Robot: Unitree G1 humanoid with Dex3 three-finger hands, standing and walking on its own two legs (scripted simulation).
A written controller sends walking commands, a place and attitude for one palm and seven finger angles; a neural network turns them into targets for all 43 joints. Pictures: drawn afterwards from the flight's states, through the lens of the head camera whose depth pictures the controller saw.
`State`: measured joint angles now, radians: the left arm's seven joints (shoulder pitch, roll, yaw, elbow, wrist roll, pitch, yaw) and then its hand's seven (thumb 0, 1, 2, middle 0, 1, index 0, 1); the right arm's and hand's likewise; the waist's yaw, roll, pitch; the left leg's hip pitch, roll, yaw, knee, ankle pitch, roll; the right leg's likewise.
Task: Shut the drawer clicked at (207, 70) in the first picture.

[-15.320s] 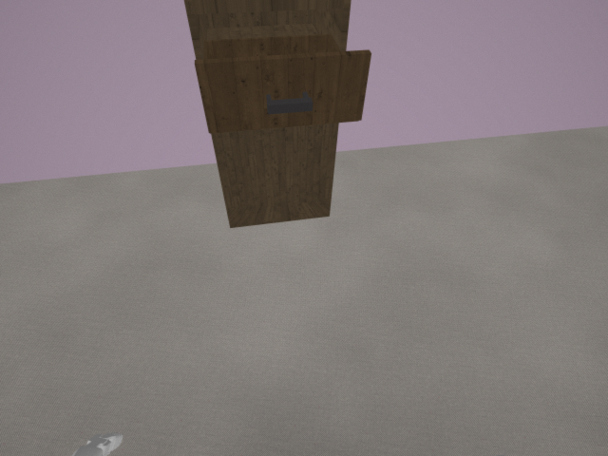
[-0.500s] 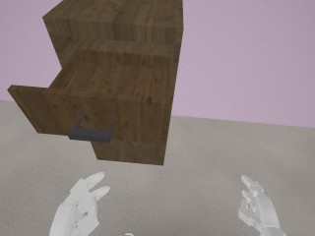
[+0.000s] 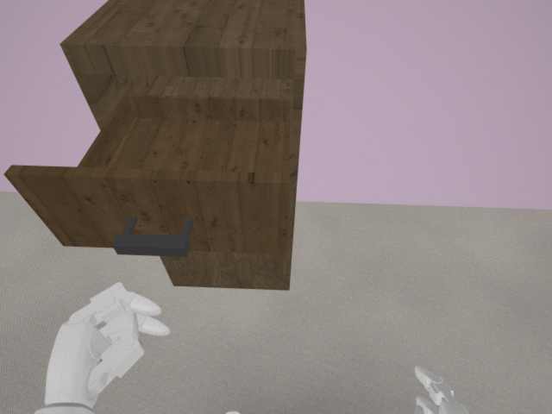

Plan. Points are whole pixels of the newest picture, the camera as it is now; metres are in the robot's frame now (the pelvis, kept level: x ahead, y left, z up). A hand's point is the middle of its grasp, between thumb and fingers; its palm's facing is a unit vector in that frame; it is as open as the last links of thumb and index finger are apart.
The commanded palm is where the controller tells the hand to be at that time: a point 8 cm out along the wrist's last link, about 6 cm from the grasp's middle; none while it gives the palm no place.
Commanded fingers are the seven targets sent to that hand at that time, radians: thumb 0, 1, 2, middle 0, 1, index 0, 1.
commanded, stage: raise the hand and make a fist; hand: left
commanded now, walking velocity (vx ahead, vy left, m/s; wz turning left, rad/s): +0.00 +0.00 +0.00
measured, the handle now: (156, 234) +0.37 +0.20 +0.06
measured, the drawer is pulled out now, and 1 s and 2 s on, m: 0.29 0.29 0.29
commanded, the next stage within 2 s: bring the fist close to the handle in 1.02 s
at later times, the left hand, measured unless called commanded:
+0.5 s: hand (141, 345) +0.18 +0.15 +0.13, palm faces -0.03 -1.00 -0.03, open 3.2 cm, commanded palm +0.15 +0.21 +0.14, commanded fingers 0.00 0.90 0.90 -1.40 -1.60 -1.40 -1.60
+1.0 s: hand (128, 327) +0.19 +0.16 +0.15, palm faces +0.05 -1.00 -0.08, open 3.3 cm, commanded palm +0.15 +0.21 +0.15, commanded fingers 0.00 0.90 0.90 -1.40 -1.60 -1.40 -1.60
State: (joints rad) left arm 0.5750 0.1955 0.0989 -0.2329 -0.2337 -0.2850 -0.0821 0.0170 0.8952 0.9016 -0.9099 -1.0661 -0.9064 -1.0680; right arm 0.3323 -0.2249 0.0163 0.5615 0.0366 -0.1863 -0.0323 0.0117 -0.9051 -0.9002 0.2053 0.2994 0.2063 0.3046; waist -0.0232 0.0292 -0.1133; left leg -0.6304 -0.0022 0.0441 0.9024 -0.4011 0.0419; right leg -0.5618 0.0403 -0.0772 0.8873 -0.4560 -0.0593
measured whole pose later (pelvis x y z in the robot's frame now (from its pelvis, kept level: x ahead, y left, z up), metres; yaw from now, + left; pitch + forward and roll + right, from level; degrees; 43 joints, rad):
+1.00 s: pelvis +0.01 +0.00 +0.02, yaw +1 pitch +1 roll -1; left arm 0.61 0.23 0.08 -0.45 -0.24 -0.13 -0.12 0.02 0.89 0.90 -1.40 -1.60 -1.40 -1.60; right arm 0.27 -0.26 0.04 0.56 0.06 -0.26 -0.03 0.01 -0.91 -0.90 0.20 0.30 0.20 0.30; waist 0.01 0.06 -0.09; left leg -0.41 -0.02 0.02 0.74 -0.36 0.04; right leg -0.33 0.03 -0.09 0.71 -0.41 -0.06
